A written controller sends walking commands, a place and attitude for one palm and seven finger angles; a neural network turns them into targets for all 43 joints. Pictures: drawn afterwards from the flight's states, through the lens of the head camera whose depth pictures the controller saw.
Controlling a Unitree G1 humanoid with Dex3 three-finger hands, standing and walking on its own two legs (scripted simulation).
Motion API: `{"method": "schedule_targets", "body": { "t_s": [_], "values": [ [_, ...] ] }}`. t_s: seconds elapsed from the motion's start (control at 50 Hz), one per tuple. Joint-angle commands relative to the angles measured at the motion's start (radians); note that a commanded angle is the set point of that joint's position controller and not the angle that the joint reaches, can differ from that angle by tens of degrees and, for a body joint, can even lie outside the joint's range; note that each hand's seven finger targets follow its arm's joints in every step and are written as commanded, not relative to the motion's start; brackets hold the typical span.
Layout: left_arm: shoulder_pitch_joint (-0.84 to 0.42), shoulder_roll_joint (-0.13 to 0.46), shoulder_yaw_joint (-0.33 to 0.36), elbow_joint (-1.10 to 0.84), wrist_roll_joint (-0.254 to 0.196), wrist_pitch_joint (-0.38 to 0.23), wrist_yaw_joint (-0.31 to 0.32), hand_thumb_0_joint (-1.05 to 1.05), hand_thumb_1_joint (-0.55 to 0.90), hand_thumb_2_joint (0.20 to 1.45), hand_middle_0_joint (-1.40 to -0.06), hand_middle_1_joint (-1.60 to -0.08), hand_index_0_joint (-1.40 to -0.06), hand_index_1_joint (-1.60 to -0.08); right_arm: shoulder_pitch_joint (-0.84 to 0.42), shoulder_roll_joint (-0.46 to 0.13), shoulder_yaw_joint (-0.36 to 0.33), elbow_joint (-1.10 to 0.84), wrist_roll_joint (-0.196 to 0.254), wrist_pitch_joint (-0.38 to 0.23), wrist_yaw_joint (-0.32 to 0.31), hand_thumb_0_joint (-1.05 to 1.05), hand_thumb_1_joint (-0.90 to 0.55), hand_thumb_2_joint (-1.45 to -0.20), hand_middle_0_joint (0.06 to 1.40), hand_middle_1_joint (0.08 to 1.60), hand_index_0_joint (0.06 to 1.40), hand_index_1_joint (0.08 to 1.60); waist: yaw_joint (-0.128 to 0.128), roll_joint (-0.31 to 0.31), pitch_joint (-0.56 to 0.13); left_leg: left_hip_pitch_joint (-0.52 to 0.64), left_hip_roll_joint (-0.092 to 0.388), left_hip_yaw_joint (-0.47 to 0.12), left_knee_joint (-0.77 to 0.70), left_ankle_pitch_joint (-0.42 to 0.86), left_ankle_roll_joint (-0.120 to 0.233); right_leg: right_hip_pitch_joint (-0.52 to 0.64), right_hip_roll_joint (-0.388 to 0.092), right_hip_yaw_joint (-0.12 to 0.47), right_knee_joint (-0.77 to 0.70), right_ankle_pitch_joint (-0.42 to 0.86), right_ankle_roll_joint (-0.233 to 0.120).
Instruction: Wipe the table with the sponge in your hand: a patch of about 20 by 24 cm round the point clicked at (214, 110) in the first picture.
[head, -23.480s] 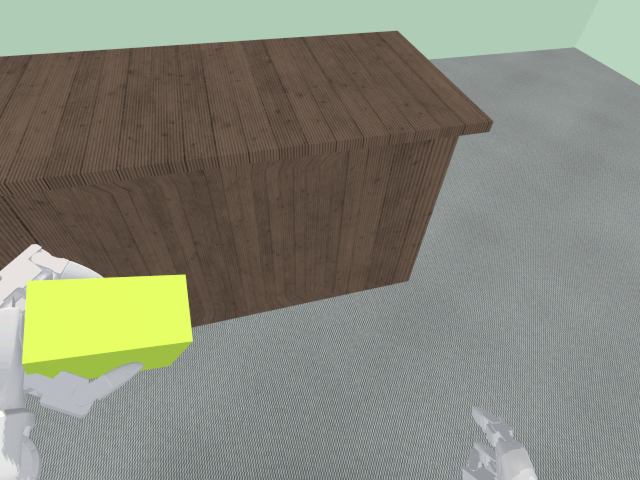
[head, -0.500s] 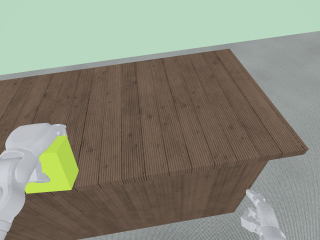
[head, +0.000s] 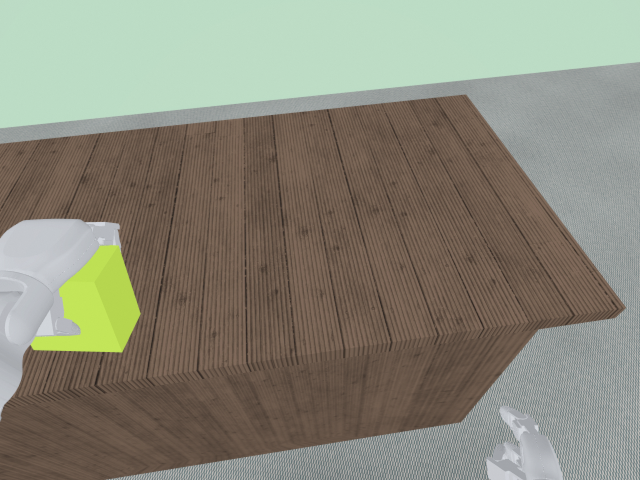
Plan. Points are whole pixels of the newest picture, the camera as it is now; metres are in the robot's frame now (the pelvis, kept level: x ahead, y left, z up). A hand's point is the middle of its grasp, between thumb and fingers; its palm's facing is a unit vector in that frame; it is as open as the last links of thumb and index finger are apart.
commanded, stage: move the sponge above the wiping area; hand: left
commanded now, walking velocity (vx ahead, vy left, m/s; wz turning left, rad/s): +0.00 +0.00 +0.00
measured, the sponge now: (80, 309) +0.26 +0.35 +0.06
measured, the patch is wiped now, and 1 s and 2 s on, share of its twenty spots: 0.00 0.05 0.05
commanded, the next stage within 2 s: none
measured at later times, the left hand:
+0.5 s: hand (66, 266) +0.27 +0.34 +0.13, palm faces +0.01 +0.03 -1.00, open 10.4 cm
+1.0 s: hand (60, 249) +0.28 +0.33 +0.16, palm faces +0.10 +0.06 -0.99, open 10.4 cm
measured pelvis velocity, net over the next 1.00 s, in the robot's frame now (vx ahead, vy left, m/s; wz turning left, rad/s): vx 0.01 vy -0.01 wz -0.02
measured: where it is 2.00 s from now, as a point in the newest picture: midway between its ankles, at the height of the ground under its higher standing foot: outside the picture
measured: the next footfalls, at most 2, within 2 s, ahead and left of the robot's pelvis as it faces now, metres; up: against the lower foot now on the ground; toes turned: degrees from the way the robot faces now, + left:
none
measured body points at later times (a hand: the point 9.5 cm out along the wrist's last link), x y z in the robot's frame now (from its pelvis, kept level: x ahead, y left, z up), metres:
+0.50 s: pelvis +0.01 +0.01 +0.00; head +0.03 +0.00 +0.45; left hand +0.27 +0.34 +0.19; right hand +0.23 -0.19 -0.09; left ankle +0.02 +0.10 -0.74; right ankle +0.01 -0.11 -0.74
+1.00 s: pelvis +0.01 -0.01 +0.00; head +0.03 -0.03 +0.45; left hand +0.27 +0.33 +0.21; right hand +0.22 -0.23 -0.11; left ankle +0.02 +0.10 -0.74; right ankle +0.01 -0.11 -0.74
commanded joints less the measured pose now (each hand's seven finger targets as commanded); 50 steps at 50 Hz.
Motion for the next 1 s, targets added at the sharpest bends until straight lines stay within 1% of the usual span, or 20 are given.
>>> {"method": "schedule_targets", "body": {
  "t_s": [0.0,0.08,0.18,0.26,0.32,0.36,0.4,0.42,0.5,0.54,0.62,0.68,0.7,0.72,0.78,0.8,0.82,0.9,0.92,0.98],
  "values": [
    [-0.37,0.415,0.319,-0.206,0.0,-0.023,0.162,0.0,0.1,1.3,-1.2,-1.6,-1.2,-1.6,-0.132,-0.104,-0.045,-0.142,-0.002,-0.067,0.003,0.0,-0.9,-0.9,0.2,0.3,0.2,0.3,0.011,0.201,-0.273,0.145,0.009,-0.085,-0.061,0.254,-0.011,-0.005,-0.002,0.097,-0.064,0.101,-0.078],
    [-0.252,0.336,0.267,-0.081,-0.037,0.131,0.178,0.0,0.1,1.3,-1.2,-1.6,-1.2,-1.6,-0.146,-0.131,-0.054,-0.134,0.0,-0.018,0.036,0.0,-0.9,-0.9,0.2,0.3,0.2,0.3,0.02,0.044,-0.28,0.057,0.018,-0.05,-0.063,0.29,-0.027,0.059,-0.026,0.06,-0.042,0.18,-0.058],
    [-0.165,0.242,0.111,-0.147,-0.027,0.261,0.069,0.0,0.1,1.3,-1.2,-1.6,-1.2,-1.6,-0.192,-0.134,-0.03,-0.182,0.011,0.012,0.061,0.0,-0.9,-0.9,0.2,0.3,0.2,0.3,0.001,0.015,-0.308,0.069,0.019,-0.053,-0.079,0.284,-0.017,0.087,-0.026,0.041,-0.027,0.19,-0.042],
    [-0.17,0.226,0.081,-0.285,-0.034,0.196,0.005,0.0,0.1,1.3,-1.2,-1.6,-1.2,-1.6,-0.193,-0.114,-0.018,-0.204,0.01,0.0,0.054,0.0,-0.9,-0.9,0.2,0.3,0.2,0.3,-0.024,-0.036,-0.313,0.128,0.022,-0.075,-0.074,0.245,0.007,0.043,-0.011,0.035,-0.046,0.146,-0.033],
    [-0.279,0.328,0.18,-0.443,-0.014,0.093,0.048,0.0,0.1,1.3,-1.2,-1.6,-1.2,-1.6,-0.18,-0.097,-0.013,-0.208,-0.006,-0.031,0.029,0.0,-0.9,-0.9,0.2,0.3,0.2,0.3,-0.007,0.05,-0.342,0.186,0.029,-0.1,-0.083,0.248,0.01,0.04,0.002,0.041,-0.049,0.119,-0.045],
    [-0.318,0.339,0.213,-0.433,0.007,0.054,0.104,0.0,0.1,1.3,-1.2,-1.6,-1.2,-1.6,-0.151,-0.093,-0.022,-0.182,-0.013,-0.037,0.016,0.0,-0.9,-0.9,0.2,0.3,0.2,0.3,-0.006,0.087,-0.321,0.203,0.04,-0.127,-0.09,0.292,-0.01,0.009,0.005,0.046,-0.057,0.12,-0.044],
    [-0.341,0.396,0.288,-0.333,0.013,0.077,0.154,0.0,0.1,1.3,-1.2,-1.6,-1.2,-1.6,-0.174,-0.097,-0.019,-0.158,-0.003,-0.043,0.016,0.0,-0.9,-0.9,0.2,0.3,0.2,0.3,0.005,0.133,-0.255,0.164,0.024,-0.114,-0.1,0.251,-0.02,0.004,0.018,0.087,-0.076,0.093,-0.07],
    [-0.373,0.338,0.235,-0.269,0.013,0.099,0.164,0.0,0.1,1.3,-1.2,-1.6,-1.2,-1.6,-0.147,-0.098,-0.023,-0.138,-0.008,-0.034,0.018,0.0,-0.9,-0.9,0.2,0.3,0.2,0.3,-0.005,0.115,-0.24,0.138,0.025,-0.091,-0.099,0.256,-0.026,0.006,0.005,0.048,-0.079,0.1,-0.068],
    [-0.351,0.319,0.207,-0.162,0.0,0.211,0.172,0.0,0.1,1.3,-1.2,-1.6,-1.2,-1.6,-0.201,-0.113,-0.018,-0.136,0.006,-0.013,0.038,0.0,-0.9,-0.9,0.2,0.3,0.2,0.3,0.015,0.125,-0.261,0.106,0.01,-0.068,-0.101,0.266,-0.04,0.05,0.0,0.08,-0.075,0.112,-0.077],
    [-0.317,0.281,0.142,-0.163,0.006,0.256,0.131,0.0,0.1,1.3,-1.2,-1.6,-1.2,-1.6,-0.19,-0.121,-0.018,-0.148,0.003,0.003,0.047,0.0,-0.9,-0.9,0.2,0.3,0.2,0.3,0.008,0.081,-0.312,0.1,0.01,-0.06,-0.101,0.293,-0.035,0.087,-0.015,0.047,-0.062,0.148,-0.062],
    [-0.23,0.188,0.027,-0.151,-0.007,0.289,0.011,0.0,0.1,1.3,-1.2,-1.6,-1.2,-1.6,-0.204,-0.124,-0.005,-0.184,0.009,0.008,0.053,0.0,-0.9,-0.9,0.2,0.3,0.2,0.3,-0.022,-0.002,-0.304,0.105,0.009,-0.047,-0.086,0.252,-0.003,0.082,-0.011,0.035,-0.066,0.166,-0.051],
    [-0.234,0.24,0.063,-0.225,-0.007,0.218,-0.038,0.0,0.1,1.3,-1.2,-1.6,-1.2,-1.6,-0.185,-0.12,-0.008,-0.191,0.008,0.011,0.053,0.0,-0.9,-0.9,0.2,0.3,0.2,0.3,-0.028,-0.042,-0.303,0.124,0.007,-0.056,-0.079,0.244,0.013,0.06,-0.009,0.029,-0.066,0.156,-0.037],
    [-0.238,0.271,0.104,-0.308,-0.009,0.184,-0.034,0.0,0.1,1.3,-1.2,-1.6,-1.2,-1.6,-0.222,-0.103,0.003,-0.216,0.014,-0.007,0.053,0.0,-0.9,-0.9,0.2,0.3,0.2,0.3,-0.017,-0.023,-0.317,0.148,0.007,-0.064,-0.076,0.25,0.017,0.062,0.005,0.065,-0.063,0.153,-0.049],
    [-0.236,0.286,0.124,-0.372,-0.009,0.142,-0.023,0.0,0.1,1.3,-1.2,-1.6,-1.2,-1.6,-0.196,-0.105,-0.003,-0.216,-0.001,-0.012,0.047,0.0,-0.9,-0.9,0.2,0.3,0.2,0.3,-0.007,0.021,-0.36,0.176,0.004,-0.057,-0.064,0.283,0.023,0.086,-0.005,0.041,-0.056,0.175,-0.05],
    [-0.202,0.375,0.262,-0.453,-0.004,0.049,0.059,0.0,0.1,1.3,-1.2,-1.6,-1.2,-1.6,-0.157,-0.095,-0.02,-0.206,-0.015,-0.02,0.03,0.0,-0.9,-0.9,0.2,0.3,0.2,0.3,0.021,0.067,-0.347,0.206,0.013,-0.082,-0.06,0.381,0.011,0.078,-0.001,0.056,-0.053,0.2,-0.052],
    [-0.212,0.439,0.336,-0.464,-0.002,0.048,0.094,0.0,0.1,1.3,-1.2,-1.6,-1.2,-1.6,-0.185,-0.097,-0.013,-0.204,-0.011,-0.034,0.028,0.0,-0.9,-0.9,0.2,0.3,0.2,0.3,0.032,0.093,-0.318,0.194,0.006,-0.09,-0.068,0.357,0.009,0.071,0.018,0.102,-0.064,0.187,-0.069],
    [-0.223,0.398,0.325,-0.432,-0.006,0.048,0.128,0.0,0.1,1.3,-1.2,-1.6,-1.2,-1.6,-0.149,-0.089,-0.021,-0.191,-0.021,-0.032,0.027,0.0,-0.9,-0.9,0.2,0.3,0.2,0.3,0.033,0.084,-0.324,0.177,0.01,-0.072,-0.064,0.38,0.004,0.092,0.004,0.066,-0.059,0.207,-0.068],
    [-0.2,0.38,0.347,-0.306,-0.037,0.144,0.229,0.0,0.1,1.3,-1.2,-1.6,-1.2,-1.6,-0.19,-0.109,-0.041,-0.159,0.001,-0.012,0.044,0.0,-0.9,-0.9,0.2,0.3,0.2,0.3,0.049,0.111,-0.257,0.124,0.001,-0.059,-0.06,0.349,-0.021,0.082,0.002,0.139,-0.075,0.2,-0.084],
    [-0.201,0.355,0.314,-0.266,-0.042,0.179,0.237,0.0,0.1,1.3,-1.2,-1.6,-1.2,-1.6,-0.172,-0.12,-0.046,-0.15,-0.001,-0.002,0.049,0.0,-0.9,-0.9,0.2,0.3,0.2,0.3,0.042,0.1,-0.284,0.104,0.006,-0.041,-0.06,0.344,-0.022,0.103,-0.012,0.108,-0.063,0.21,-0.075],
    [-0.112,0.319,0.246,-0.158,-0.047,0.288,0.19,0.0,0.1,1.3,-1.2,-1.6,-1.2,-1.6,-0.193,-0.142,-0.041,-0.146,0.008,0.019,0.057,0.0,-0.9,-0.9,0.2,0.3,0.2,0.3,0.03,0.014,-0.257,0.058,0.001,-0.034,-0.07,0.29,-0.016,0.116,-0.021,0.1,-0.054,0.213,-0.055]
  ]
}}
